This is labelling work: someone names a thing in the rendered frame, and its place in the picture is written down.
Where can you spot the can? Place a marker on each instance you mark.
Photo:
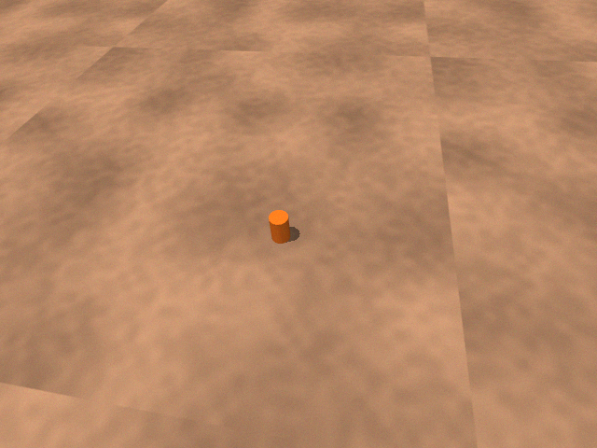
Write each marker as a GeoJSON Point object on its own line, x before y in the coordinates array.
{"type": "Point", "coordinates": [279, 223]}

